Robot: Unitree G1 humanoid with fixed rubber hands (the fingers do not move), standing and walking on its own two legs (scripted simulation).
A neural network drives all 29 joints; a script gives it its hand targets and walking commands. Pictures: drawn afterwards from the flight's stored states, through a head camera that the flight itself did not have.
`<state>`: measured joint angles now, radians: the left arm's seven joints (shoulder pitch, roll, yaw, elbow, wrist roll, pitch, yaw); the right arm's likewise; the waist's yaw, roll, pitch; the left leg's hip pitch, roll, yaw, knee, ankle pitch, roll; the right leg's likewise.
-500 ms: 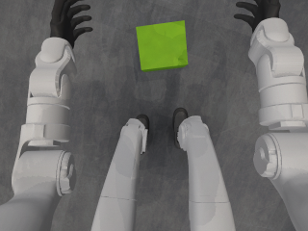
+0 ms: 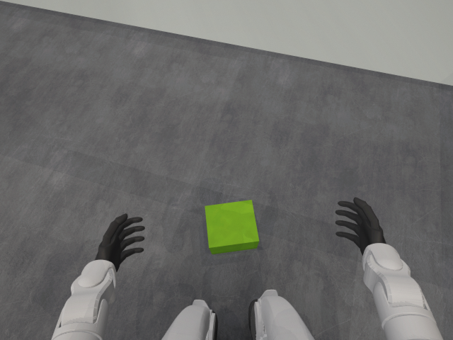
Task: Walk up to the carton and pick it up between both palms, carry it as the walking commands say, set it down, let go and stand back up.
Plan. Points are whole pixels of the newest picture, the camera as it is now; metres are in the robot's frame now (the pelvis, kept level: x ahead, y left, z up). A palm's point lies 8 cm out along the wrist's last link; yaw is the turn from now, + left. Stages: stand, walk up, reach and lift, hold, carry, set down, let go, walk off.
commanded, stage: let go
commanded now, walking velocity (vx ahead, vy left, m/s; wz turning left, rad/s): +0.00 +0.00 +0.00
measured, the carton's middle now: (231, 227) +0.46 +0.03 -0.66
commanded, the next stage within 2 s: stand in 0.72 s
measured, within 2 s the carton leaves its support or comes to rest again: neither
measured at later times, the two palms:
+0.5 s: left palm (95, 295) +0.19 +0.23 -0.03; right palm (403, 296) +0.19 -0.25 -0.04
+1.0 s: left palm (61, 312) +0.17 +0.29 -0.05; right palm (396, 297) +0.19 -0.24 -0.04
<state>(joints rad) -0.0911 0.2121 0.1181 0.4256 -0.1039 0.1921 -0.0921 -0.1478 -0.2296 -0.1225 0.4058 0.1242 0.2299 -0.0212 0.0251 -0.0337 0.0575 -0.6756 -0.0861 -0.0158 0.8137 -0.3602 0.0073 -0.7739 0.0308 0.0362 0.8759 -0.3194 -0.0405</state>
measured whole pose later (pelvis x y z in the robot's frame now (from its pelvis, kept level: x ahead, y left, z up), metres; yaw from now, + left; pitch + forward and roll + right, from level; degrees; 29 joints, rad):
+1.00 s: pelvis +0.04 +0.01 +0.03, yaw -1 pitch -1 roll +2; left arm 0.25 0.29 0.09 0.68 -0.04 0.00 0.00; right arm 0.23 -0.23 -0.07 0.58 0.07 0.02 0.02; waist 0.01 -0.03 -0.06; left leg -0.24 -0.08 -0.04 0.61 -0.36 0.02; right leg -0.34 0.03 0.03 0.68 -0.33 -0.05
